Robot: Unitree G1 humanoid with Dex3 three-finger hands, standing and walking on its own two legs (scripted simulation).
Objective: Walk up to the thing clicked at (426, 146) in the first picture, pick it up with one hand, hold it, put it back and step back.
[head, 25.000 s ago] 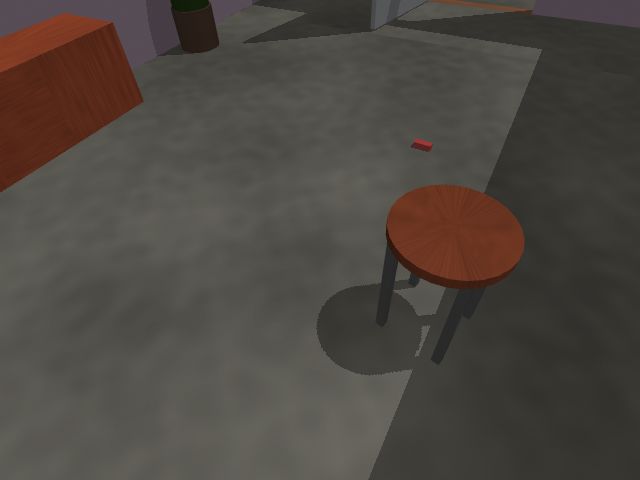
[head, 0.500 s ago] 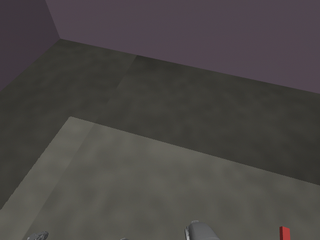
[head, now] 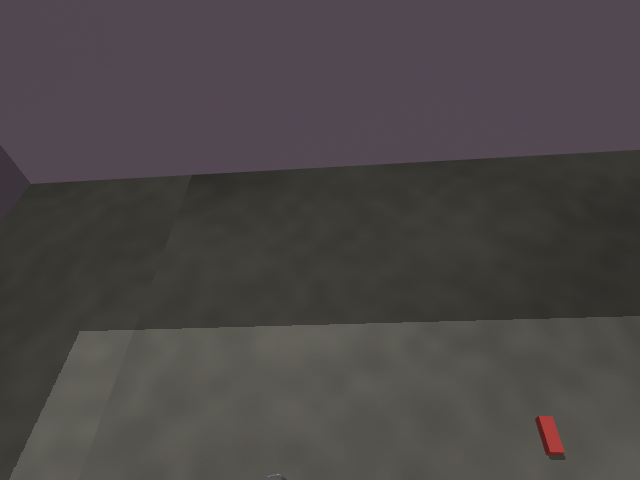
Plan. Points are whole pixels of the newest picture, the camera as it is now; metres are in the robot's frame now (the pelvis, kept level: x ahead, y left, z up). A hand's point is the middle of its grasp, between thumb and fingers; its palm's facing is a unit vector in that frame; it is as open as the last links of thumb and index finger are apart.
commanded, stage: walk up
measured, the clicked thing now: (549, 435) +0.40 -0.56 -0.75
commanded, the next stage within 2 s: none
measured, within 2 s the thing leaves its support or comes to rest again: neither
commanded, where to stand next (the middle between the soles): +0.13 +0.01 m, yaw -12 degrees
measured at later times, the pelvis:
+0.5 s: pelvis +0.05 -0.05 -0.02, yaw +7 degrees
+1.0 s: pelvis +0.06 -0.06 -0.01, yaw +32 degrees
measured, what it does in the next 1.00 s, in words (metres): steps on the spot, turning left: left foot, then right foot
